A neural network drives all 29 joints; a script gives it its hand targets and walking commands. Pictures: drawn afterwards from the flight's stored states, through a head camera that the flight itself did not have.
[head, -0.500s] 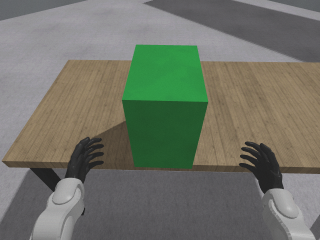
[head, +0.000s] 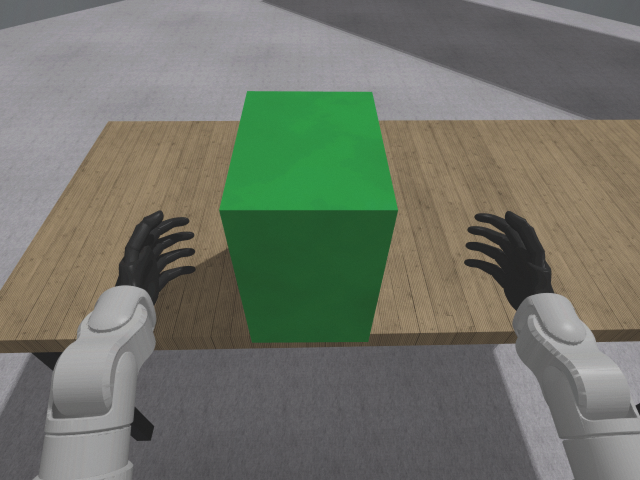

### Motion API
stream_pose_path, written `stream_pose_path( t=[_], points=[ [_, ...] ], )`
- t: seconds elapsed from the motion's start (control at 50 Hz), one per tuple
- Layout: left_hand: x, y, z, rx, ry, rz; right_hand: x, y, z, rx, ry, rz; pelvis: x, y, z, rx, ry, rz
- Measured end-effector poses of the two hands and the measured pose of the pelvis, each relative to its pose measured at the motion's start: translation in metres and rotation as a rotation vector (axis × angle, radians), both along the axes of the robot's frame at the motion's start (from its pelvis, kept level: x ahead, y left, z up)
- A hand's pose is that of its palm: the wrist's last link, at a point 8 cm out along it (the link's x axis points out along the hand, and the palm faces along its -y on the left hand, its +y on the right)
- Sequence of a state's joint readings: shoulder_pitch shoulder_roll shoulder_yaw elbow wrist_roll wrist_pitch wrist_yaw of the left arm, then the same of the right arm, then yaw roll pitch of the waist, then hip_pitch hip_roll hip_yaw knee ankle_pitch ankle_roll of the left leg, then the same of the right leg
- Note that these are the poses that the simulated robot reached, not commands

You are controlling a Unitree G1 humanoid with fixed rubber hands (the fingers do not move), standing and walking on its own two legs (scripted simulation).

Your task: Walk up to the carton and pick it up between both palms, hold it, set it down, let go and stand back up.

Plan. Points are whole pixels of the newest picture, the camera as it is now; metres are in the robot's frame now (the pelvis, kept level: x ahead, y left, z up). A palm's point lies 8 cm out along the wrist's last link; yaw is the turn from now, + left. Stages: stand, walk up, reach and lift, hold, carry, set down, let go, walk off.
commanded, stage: reach and lift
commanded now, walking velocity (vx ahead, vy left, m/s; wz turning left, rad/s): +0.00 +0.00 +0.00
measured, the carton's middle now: (310, 221) +0.49 +0.04 +0.05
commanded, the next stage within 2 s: none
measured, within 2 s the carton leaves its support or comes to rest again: neither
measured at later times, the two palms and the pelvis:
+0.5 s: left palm (129, 216) +0.36 +0.23 +0.18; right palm (519, 217) +0.38 -0.21 +0.17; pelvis -0.02 +0.01 +0.00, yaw +0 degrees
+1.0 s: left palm (127, 153) +0.42 +0.24 +0.22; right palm (504, 147) +0.45 -0.20 +0.21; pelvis +0.00 +0.00 +0.00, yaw +2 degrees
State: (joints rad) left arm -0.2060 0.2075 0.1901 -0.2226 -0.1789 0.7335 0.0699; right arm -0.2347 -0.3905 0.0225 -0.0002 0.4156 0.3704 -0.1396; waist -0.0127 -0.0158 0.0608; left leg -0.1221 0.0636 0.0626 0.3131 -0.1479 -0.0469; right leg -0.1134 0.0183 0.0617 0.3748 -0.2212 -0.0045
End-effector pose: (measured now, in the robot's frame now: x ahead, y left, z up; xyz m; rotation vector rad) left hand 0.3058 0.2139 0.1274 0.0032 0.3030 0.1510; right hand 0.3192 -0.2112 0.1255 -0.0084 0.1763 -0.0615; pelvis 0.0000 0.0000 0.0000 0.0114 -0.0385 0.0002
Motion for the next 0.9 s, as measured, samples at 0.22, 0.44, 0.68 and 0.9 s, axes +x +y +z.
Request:
stream_pose_path(
  t=[0.22,0.44,0.68,0.9],
  points=[
    [0.024,0.005,0.018,0.017,0.010,0.007,0.026,0.003,0.015,0.011,0.017,0.002,-0.011,0.005,-0.001,-0.005,0.036,0.002],
    [0.046,0.013,0.045,0.030,0.000,0.014,0.058,0.001,0.034,0.043,0.023,-0.001,-0.019,0.012,-0.002,-0.012,0.078,0.004],
    [0.077,0.019,0.055,0.014,0.018,0.035,0.095,0.013,0.063,0.051,0.046,0.027,-0.020,0.008,-0.003,-0.017,0.128,0.015],
    [0.102,0.022,0.080,0.053,-0.016,0.026,0.121,0.013,0.077,0.052,0.071,0.011,-0.011,0.004,-0.002,-0.030,0.134,0.044]
  ],
)
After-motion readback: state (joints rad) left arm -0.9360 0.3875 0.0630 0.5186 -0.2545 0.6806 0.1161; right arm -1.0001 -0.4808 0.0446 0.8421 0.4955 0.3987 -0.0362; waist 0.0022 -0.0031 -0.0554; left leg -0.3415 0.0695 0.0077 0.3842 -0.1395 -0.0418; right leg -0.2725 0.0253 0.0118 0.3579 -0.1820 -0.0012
